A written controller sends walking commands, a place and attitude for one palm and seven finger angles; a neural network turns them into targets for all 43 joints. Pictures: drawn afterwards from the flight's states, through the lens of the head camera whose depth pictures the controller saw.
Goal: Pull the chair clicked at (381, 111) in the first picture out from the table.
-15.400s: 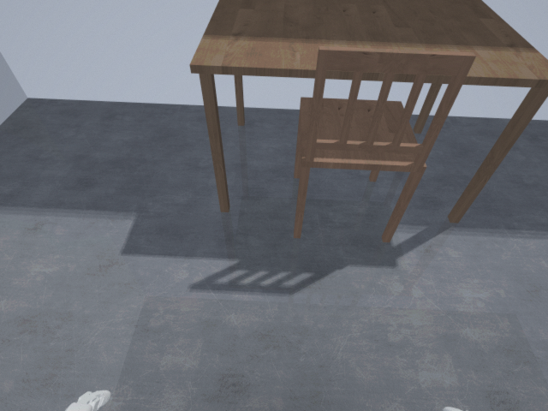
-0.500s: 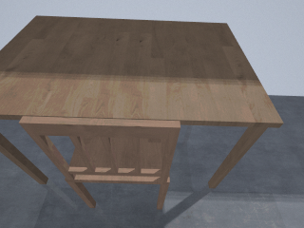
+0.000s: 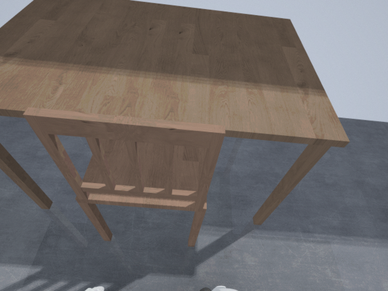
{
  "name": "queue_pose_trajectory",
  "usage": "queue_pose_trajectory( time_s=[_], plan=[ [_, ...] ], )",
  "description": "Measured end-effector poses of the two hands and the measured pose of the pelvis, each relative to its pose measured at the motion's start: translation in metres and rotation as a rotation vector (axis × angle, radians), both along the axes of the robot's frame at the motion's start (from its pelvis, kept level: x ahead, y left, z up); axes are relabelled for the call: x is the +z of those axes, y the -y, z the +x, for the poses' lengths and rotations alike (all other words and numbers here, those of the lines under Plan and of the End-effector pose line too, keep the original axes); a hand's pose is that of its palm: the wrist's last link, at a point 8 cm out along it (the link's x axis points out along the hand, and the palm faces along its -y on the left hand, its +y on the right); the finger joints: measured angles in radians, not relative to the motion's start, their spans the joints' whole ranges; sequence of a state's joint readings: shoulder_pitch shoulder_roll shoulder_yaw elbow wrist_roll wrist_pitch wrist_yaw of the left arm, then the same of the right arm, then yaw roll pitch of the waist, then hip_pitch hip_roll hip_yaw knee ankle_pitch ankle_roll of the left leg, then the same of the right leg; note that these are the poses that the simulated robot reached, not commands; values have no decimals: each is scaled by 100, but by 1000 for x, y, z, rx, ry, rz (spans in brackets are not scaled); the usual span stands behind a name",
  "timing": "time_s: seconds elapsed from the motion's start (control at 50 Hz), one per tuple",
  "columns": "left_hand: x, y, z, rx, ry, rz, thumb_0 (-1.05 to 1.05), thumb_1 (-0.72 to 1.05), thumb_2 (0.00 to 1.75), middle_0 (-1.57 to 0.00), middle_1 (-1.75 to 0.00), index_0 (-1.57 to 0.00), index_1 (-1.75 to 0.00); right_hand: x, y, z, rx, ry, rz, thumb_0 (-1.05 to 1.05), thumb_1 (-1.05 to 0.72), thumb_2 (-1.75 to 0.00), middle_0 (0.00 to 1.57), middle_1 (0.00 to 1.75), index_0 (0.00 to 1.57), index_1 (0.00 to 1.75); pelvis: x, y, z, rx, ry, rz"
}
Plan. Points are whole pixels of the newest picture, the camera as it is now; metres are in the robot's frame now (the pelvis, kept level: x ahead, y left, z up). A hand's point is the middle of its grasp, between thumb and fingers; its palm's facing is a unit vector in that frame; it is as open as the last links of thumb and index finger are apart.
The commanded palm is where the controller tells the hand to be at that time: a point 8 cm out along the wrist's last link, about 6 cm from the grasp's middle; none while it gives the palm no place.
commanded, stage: come to a stop and stand still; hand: left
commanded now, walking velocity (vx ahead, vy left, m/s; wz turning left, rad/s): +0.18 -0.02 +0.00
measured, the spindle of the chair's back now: (136, 167) +0.42 +0.17 -0.08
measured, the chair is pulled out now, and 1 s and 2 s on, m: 0.00 0.00 0.00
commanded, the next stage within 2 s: look again from close up in 1.24 s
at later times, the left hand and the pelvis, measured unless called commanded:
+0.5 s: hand out of the picture -0.01 +0.18 -0.17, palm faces -0.04 -0.98 -0.17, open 7.4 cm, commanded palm none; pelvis +0.00 +0.01 +0.01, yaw -1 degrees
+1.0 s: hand out of the picture +0.01 +0.15 -0.15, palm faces +0.01 -0.97 -0.23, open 7.4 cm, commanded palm none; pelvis +0.00 -0.03 +0.02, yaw +0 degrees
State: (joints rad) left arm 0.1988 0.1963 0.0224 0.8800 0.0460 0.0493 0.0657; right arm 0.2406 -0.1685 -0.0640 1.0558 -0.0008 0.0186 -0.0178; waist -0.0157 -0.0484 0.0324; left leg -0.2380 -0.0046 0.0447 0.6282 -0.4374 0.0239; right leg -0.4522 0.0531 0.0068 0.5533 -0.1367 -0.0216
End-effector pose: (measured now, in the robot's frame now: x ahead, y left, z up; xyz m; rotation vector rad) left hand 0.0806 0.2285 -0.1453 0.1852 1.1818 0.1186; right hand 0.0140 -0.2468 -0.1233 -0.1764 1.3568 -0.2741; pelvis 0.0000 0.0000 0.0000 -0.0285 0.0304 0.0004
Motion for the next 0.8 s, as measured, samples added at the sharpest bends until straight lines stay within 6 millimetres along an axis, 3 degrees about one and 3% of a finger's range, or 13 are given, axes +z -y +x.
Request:
queue_pose_trajectory(
  time_s=[0.14, 0.24, 0.34, 0.44, 0.54, 0.66, 0.8],
  plan=[
    [14, -10, -22, -1, -39, -33, 0, 91, 90, -20, -30, -20, -30, 9, -54, -49, -14, -66, 78, 0, -91, -89, 20, 30, 20, 30, 18, -16, -4, -15, 6, -8],
    [10, -19, -45, 24, -80, -28, 0, 91, 90, -20, -30, -20, -30, 0, -84, -63, -25, -118, 147, 0, -91, -89, 20, 30, 20, 30, 15, -21, -2, -18, -7, -1],
    [7, -15, -71, -2, -213, -23, 0, 91, 90, -20, -30, -19, -30, -3, -90, -77, -78, -138, 163, 1, -91, -89, 20, 30, 21, 30, 14, -21, -4, -37, -7, -1],
    [8, -3, -83, 9, -242, -27, 0, 91, 90, -20, -30, -19, -30, -3, -80, -86, -82, -167, 156, 0, -91, -89, 20, 30, 21, 30, 15, -16, -3, -30, 0, 1],
    [6, 6, -91, 23, -252, -28, 0, 91, 90, -20, -30, -20, -30, -9, -55, -72, -9, -141, 131, 0, -91, -89, 20, 30, 20, 30, 9, -11, -3, -14, -3, 7],
    [14, 13, -91, 57, -225, -3, 1, 91, 90, -20, -30, -20, -30, -17, -29, -28, 49, -33, 108, 0, -91, -89, 20, 30, 20, 30, 8, -2, 3, -8, 22, 19],
    [18, 23, -81, 54, -189, 14, 1, 91, 90, -20, -30, -20, -30, -13, -4, 16, 88, 76, 86, 1, -92, -89, 20, 30, 20, 30, 11, 13, 2, -12, 37, 33]
  ],
)
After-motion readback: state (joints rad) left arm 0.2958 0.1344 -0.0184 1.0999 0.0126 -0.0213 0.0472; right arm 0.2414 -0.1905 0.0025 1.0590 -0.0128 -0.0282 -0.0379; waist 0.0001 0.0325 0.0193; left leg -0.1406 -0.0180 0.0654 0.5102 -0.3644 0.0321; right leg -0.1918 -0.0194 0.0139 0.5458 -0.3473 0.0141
